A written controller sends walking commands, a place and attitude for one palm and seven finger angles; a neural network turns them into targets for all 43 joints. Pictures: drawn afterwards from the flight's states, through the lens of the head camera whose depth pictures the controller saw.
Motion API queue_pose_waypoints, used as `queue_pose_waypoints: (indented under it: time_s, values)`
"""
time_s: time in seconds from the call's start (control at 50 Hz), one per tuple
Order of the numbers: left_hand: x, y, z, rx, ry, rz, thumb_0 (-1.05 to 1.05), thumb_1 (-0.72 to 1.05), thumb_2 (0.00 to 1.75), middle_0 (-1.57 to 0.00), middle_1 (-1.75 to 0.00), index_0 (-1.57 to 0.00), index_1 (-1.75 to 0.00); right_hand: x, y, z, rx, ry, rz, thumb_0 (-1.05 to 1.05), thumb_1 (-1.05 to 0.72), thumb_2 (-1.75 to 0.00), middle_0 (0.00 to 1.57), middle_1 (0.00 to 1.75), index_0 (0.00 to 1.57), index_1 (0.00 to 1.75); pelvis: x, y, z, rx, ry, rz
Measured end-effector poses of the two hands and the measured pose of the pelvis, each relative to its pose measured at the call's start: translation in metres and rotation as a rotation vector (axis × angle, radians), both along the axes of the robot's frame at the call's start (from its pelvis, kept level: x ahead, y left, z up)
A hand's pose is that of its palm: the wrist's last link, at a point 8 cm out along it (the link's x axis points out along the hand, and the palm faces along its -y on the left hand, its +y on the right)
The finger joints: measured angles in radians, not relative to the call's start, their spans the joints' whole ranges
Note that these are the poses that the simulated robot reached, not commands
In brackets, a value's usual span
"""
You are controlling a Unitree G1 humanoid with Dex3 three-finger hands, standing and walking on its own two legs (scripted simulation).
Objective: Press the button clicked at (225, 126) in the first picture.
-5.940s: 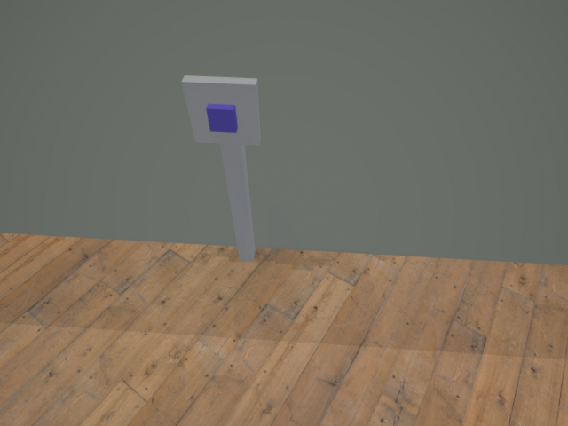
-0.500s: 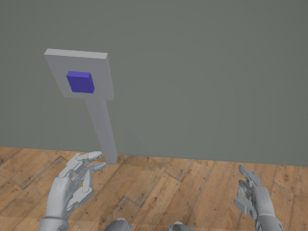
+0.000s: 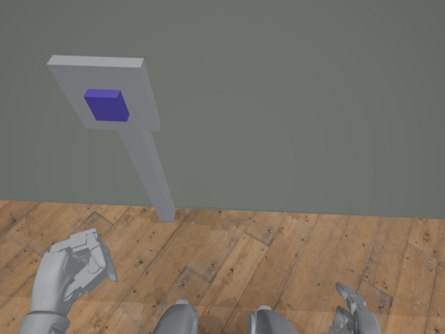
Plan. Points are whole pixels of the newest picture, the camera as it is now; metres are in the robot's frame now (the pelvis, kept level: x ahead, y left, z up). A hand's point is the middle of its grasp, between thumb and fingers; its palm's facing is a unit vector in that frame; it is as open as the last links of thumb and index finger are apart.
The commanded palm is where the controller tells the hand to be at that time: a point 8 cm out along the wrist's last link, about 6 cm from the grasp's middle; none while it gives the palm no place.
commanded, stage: raise the hand and make a fist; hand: left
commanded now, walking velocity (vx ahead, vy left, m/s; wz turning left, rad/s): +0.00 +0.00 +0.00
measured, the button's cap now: (108, 104) +0.55 +0.27 +0.06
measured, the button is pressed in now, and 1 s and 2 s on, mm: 0 0 0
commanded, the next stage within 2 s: aim a knuckle at the button in 1.10 s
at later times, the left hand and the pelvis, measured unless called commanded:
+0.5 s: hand (76, 263) +0.23 +0.23 +0.04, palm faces +0.01 -1.00 -0.03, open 3.1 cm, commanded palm +0.20 +0.29 +0.05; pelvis +0.01 +0.04 +0.01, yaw +0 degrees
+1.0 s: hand (70, 250) +0.24 +0.25 +0.05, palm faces +0.00 -1.00 -0.04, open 3.1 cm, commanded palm +0.22 +0.31 +0.06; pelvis +0.02 +0.05 +0.01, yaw +0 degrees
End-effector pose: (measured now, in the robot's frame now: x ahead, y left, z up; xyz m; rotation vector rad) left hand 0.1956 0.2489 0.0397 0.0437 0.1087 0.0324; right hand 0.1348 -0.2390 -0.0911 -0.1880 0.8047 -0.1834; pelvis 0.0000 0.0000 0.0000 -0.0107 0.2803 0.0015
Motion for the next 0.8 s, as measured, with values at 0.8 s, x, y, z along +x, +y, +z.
queue_pose_waypoints:
  time_s: [0.8]
  values:
    - [0.024, 0.059, 0.012, 0.0, -0.019, -0.03, 0.02, 0.9, 0.9, -1.3, -1.5, -1.3, -1.5, 0.043, 0.054, 0.032, -0.049, -0.058, 0.1, 0.02, -0.9, -0.9, 0.2, 0.3, 0.21, 0.3, 0.015, 0.049, 0.009, -0.054, 0.007, 0.011]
